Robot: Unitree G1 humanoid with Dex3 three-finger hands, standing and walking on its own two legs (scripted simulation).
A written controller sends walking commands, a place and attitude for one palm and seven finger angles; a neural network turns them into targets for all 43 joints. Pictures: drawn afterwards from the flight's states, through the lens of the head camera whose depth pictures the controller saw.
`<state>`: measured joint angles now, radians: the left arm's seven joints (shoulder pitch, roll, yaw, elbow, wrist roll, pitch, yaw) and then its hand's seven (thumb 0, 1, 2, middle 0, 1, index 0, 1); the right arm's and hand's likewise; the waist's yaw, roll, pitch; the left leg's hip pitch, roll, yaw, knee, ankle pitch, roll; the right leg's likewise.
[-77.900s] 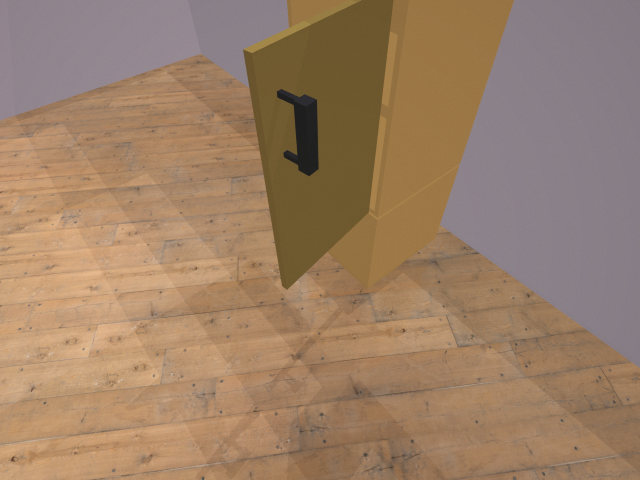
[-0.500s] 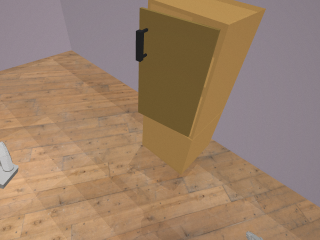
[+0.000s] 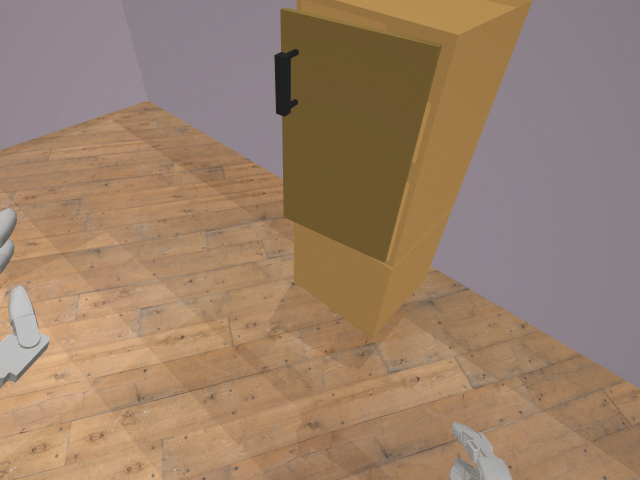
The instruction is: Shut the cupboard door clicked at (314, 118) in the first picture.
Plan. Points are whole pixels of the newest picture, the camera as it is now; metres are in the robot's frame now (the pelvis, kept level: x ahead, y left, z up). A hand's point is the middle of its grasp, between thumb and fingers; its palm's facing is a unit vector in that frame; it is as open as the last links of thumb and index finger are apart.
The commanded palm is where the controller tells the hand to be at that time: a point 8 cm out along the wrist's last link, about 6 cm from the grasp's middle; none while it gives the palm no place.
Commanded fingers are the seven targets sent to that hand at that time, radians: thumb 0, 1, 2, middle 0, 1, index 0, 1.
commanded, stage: let the arm hang, fingers relaxed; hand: left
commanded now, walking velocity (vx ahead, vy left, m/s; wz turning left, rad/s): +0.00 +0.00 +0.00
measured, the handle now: (288, 82) +0.91 +0.11 +0.11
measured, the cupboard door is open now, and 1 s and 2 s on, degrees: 10 10 10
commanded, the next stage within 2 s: look to check the result in 1.12 s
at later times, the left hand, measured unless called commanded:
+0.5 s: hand out of the picture +0.00 +0.18 -0.18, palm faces +0.07 -0.97 -0.21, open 7.0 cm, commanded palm none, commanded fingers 0.00 0.90 0.90 -0.20 -0.30 -0.20 -0.30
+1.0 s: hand out of the picture -0.01 +0.13 -0.18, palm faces +0.06 -0.99 -0.13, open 7.3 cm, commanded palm none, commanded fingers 0.00 0.90 0.90 -0.20 -0.30 -0.20 -0.30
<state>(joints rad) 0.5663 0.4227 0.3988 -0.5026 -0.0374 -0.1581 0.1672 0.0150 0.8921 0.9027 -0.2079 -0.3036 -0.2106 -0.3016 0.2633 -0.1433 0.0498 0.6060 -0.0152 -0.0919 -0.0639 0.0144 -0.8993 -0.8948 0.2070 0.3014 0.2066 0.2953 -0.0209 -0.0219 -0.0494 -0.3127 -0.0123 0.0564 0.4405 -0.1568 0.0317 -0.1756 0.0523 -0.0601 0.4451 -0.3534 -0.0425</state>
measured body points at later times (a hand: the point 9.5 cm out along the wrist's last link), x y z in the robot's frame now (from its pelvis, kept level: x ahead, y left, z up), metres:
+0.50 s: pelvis +0.02 -0.01 +0.00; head +0.03 +0.00 +0.45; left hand +0.00 +0.23 -0.16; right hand +0.01 -0.25 -0.15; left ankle +0.07 +0.09 -0.74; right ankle -0.01 -0.08 -0.74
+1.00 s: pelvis +0.02 -0.01 +0.00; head +0.01 -0.01 +0.45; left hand -0.01 +0.18 -0.16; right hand +0.00 -0.21 -0.16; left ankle +0.07 +0.09 -0.74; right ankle -0.01 -0.08 -0.74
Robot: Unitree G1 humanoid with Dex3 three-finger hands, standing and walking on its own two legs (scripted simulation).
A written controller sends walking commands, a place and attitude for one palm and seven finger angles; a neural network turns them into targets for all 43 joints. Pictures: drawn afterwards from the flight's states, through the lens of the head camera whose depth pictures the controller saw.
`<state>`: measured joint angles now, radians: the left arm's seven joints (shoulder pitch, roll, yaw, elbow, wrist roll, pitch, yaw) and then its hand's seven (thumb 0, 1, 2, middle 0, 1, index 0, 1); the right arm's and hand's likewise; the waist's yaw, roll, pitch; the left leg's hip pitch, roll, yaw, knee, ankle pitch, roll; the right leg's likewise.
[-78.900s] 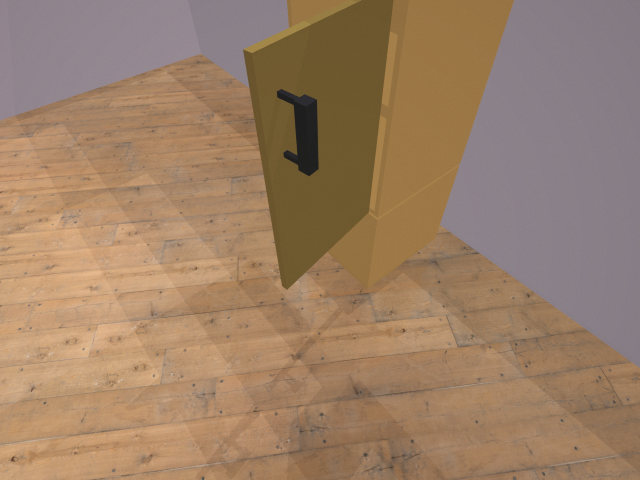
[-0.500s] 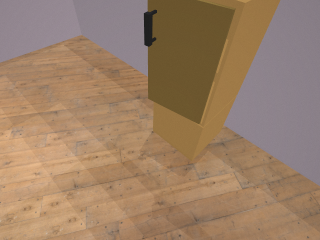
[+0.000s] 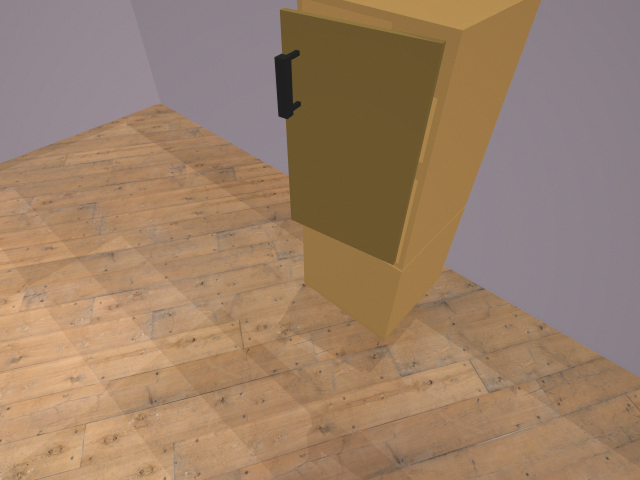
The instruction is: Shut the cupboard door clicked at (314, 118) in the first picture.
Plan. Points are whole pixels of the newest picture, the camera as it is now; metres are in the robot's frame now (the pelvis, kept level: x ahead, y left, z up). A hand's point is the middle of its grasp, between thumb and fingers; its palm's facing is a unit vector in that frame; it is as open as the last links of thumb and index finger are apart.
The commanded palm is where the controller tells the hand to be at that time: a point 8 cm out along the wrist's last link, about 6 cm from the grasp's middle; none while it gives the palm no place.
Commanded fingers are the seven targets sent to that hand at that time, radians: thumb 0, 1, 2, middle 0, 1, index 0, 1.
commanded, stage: let the arm hang, fingers relaxed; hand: left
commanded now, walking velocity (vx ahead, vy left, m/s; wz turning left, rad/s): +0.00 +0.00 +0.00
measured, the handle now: (290, 84) +0.89 +0.11 +0.11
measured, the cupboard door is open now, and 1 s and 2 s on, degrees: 10 10 10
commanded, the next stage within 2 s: look to check the result in 0.12 s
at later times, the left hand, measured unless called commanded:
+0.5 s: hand out of the picture -0.05 +0.16 -0.18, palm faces +0.05 -0.98 -0.17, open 7.3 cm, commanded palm none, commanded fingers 0.00 0.90 0.90 -0.20 -0.30 -0.20 -0.30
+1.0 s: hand out of the picture +0.00 +0.17 -0.18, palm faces +0.07 -0.98 -0.19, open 7.3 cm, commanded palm none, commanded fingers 0.00 0.90 0.90 -0.20 -0.30 -0.20 -0.30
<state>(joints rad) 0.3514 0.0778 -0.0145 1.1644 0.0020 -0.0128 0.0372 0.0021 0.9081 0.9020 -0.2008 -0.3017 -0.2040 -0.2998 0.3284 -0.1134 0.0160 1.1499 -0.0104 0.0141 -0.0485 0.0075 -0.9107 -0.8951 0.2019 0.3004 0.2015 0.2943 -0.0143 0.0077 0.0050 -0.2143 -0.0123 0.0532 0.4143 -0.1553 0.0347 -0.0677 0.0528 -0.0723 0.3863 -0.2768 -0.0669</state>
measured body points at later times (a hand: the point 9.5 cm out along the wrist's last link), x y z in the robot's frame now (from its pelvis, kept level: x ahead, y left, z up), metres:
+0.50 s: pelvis +0.01 +0.00 +0.00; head +0.00 +0.00 +0.45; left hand -0.05 +0.21 -0.16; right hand -0.03 -0.20 -0.17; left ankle +0.05 +0.10 -0.74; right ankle -0.04 -0.07 -0.74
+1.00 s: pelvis +0.01 +0.01 +0.00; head +0.02 +0.01 +0.45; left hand -0.01 +0.23 -0.16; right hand +0.00 -0.21 -0.17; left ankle +0.05 +0.10 -0.74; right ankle -0.04 -0.07 -0.74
